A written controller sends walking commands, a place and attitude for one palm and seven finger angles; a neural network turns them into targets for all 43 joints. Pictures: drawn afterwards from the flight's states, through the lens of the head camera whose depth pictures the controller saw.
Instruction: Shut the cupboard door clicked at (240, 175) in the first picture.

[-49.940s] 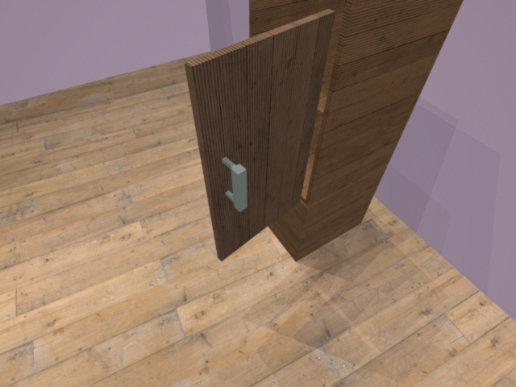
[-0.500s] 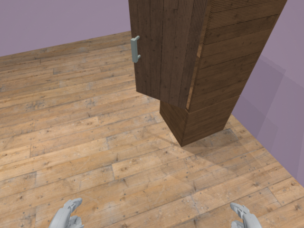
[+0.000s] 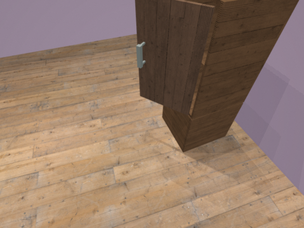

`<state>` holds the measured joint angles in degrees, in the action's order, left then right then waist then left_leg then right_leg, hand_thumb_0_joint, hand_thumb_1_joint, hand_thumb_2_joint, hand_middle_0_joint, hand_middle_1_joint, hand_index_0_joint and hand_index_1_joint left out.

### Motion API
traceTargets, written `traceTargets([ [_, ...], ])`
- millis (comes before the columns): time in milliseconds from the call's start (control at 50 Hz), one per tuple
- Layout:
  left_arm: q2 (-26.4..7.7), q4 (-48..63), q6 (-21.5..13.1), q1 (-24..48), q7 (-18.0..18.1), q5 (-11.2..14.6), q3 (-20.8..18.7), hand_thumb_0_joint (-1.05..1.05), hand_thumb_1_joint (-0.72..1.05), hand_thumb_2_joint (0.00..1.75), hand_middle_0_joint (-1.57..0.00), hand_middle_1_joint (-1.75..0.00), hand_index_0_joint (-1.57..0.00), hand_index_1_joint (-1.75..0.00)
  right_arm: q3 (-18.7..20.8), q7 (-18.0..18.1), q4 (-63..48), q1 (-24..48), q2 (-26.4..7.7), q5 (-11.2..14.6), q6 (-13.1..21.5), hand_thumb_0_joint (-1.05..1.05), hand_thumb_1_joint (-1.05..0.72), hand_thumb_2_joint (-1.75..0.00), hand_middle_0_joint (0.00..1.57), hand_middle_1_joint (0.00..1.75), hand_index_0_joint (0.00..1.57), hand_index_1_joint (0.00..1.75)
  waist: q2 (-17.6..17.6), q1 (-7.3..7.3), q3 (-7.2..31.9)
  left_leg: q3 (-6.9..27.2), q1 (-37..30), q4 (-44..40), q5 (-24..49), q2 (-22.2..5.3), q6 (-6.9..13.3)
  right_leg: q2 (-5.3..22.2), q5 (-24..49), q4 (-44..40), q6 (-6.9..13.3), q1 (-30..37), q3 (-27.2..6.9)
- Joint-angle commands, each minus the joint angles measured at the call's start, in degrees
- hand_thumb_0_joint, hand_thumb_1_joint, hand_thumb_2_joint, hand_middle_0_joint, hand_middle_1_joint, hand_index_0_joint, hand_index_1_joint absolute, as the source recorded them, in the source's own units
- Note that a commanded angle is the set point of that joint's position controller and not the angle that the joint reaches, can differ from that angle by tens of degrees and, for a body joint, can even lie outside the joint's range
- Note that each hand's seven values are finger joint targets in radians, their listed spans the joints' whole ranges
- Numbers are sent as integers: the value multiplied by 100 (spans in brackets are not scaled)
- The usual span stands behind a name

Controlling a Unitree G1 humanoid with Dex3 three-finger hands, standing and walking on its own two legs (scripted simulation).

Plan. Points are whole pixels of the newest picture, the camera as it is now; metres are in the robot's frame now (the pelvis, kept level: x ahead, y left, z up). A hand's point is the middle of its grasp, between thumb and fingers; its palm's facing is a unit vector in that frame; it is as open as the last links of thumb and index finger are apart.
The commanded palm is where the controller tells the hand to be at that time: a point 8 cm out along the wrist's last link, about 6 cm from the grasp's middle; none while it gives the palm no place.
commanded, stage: let the arm hang, fingers relaxed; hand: left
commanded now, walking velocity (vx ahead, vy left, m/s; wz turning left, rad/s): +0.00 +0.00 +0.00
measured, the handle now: (141, 54) +0.90 +0.11 -0.03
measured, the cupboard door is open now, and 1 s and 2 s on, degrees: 38 38 38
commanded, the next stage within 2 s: look to check the result in 0.38 s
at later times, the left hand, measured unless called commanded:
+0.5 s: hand out of the picture +0.10 +0.22 -0.16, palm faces -0.04 -0.95 -0.30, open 7.4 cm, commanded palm none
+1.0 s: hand out of the picture +0.09 +0.20 -0.16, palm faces -0.02 -0.94 -0.33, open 7.4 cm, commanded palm none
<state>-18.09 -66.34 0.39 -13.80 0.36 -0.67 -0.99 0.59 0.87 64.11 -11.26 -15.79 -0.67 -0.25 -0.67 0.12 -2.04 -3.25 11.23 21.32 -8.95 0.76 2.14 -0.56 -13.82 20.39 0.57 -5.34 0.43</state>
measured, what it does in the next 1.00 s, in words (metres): shifts its weight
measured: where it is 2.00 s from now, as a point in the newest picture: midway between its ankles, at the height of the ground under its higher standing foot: outside the picture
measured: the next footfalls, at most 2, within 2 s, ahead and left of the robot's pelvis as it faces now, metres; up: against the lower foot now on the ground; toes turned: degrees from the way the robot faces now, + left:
left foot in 1.52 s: +0.08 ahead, +0.12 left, +0.00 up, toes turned +14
right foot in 1.88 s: +0.11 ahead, -0.14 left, +0.00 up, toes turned +23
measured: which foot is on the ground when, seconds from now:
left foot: down 0.00-1.00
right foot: down 0.00-1.00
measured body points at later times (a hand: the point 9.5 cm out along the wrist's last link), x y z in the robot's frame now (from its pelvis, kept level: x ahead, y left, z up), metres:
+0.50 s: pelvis +0.02 -0.01 +0.00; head +0.03 -0.01 +0.45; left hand +0.10 +0.27 -0.14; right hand +0.08 -0.30 -0.14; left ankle +0.03 +0.09 -0.75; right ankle -0.03 -0.11 -0.75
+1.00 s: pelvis +0.04 -0.03 +0.00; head +0.05 -0.04 +0.45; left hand +0.09 +0.25 -0.14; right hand +0.10 -0.32 -0.14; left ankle +0.03 +0.09 -0.75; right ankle -0.03 -0.12 -0.75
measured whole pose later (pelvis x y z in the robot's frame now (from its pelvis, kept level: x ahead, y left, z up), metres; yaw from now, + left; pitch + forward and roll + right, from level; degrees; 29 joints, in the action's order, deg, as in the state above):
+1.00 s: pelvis +0.04 -0.03 +0.00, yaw -1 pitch -1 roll +1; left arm -17.2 -64.9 -0.7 -9.7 1.0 -0.4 -0.8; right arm 0.3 1.2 64.0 -7.3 -17.1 -0.7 -0.1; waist -0.2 -0.4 -1.7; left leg -3.4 6.9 18.8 -11.1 -1.4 -0.8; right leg -2.8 -14.9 16.2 3.1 -0.6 -0.2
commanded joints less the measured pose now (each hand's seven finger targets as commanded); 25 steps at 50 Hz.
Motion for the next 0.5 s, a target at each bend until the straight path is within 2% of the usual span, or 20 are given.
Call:
traceTargets([
  [0, -927, 329, -140, 214, 52, -13, -109, 0, 90, 90, -20, -30, -20, -30, 197, 57, -286, 231, -1169, 7, 126, 0, -90, -90, 20, 30, 20, 30, 207, -26, 84, 852, -360, -513, 135, -801, 21, 673, 324, -477, 254, -477, -605],
  [120, -1009, 414, -148, 437, 54, -15, -123, 0, 90, 90, -20, -30, -20, -30, 187, 36, -263, 354, -1216, -9, 143, 0, -90, -90, 20, 30, 20, 30, 107, -23, 41, 842, -346, -599, 242, -793, -16, 682, 404, -501, 222, -402, -608],
  [300, -1070, 506, -194, 630, 63, -7, -152, 0, 90, 90, -20, -30, -20, -30, 157, 48, -291, 481, -1253, -9, 183, 0, -90, -90, 20, 30, 20, 30, -24, -29, 332, 762, -588, -484, 1028, -807, -59, 729, 1180, -483, 215, -106, -614],
  [340, -1086, 521, -205, 614, 65, -15, -166, 0, 90, 90, -20, -30, -20, -30, 159, 53, -303, 491, -1279, 4, 178, 0, -90, -90, 20, 30, 20, 30, 60, -29, 347, 758, -634, -453, 1087, -814, -57, 729, 1272, -518, 218, -98, -611],
  [360, -1073, 515, -197, 647, 66, -9, -153, 0, 90, 90, -20, -30, -20, -30, 162, 52, -304, 516, -1268, -4, 171, 0, -90, -90, 20, 30, 20, 30, -43, -41, 259, 739, -617, -466, 1012, -807, -72, 740, 1222, -540, 214, -133, -609],
  [420, -1069, 504, -195, 639, 68, -2, -150, 0, 90, 90, -20, -30, -20, -30, 149, 56, -296, 534, -1271, -7, 161, 0, -90, -90, 20, 30, 20, 30, -24, -44, 292, 727, -671, -459, 1051, -805, -82, 739, 1317, -554, 216, -90, -620],
  [440, -1078, 517, -206, 598, 69, -8, -165, 0, 90, 90, -20, -30, -20, -30, 157, 63, -312, 514, -1285, 5, 164, 0, -90, -90, 20, 30, 20, 30, 66, -45, 352, 722, -740, -425, 1135, -816, -73, 730, 1429, -546, 223, -93, -626],
  [480, -1082, 498, -208, 616, 79, 5, -157, 0, 90, 90, -20, -30, -20, -30, 152, 68, -297, 485, -1288, 1, 164, 0, -90, -90, 20, 30, 20, 30, -41, -61, 488, 694, -795, -399, 1258, -824, -86, 744, 1580, -515, 231, 27, -636],
])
